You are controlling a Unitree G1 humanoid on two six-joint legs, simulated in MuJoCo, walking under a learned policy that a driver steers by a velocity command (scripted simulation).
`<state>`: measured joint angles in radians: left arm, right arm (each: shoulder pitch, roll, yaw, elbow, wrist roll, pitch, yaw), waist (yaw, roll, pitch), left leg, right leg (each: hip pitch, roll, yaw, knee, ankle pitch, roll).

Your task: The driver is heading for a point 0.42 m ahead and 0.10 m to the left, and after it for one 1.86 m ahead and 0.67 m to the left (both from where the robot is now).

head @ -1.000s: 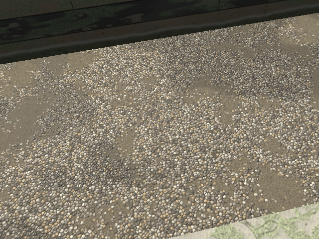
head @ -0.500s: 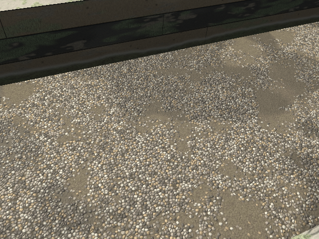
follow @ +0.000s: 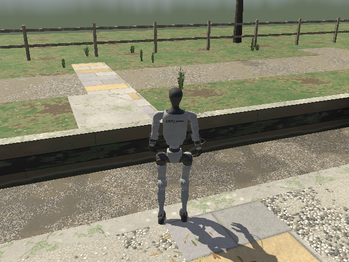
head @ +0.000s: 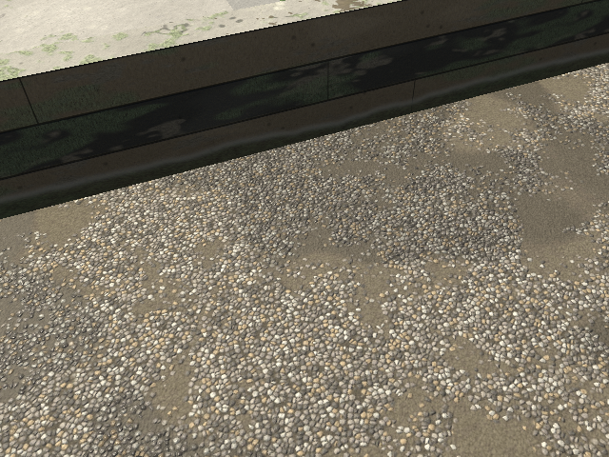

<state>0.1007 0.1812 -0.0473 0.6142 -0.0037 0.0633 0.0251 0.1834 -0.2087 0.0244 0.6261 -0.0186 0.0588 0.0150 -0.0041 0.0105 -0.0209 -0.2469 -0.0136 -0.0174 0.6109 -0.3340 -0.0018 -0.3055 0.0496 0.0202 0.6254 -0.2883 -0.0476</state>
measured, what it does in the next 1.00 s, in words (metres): stands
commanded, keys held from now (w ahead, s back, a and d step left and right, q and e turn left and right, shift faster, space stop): no key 0.28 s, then w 0.72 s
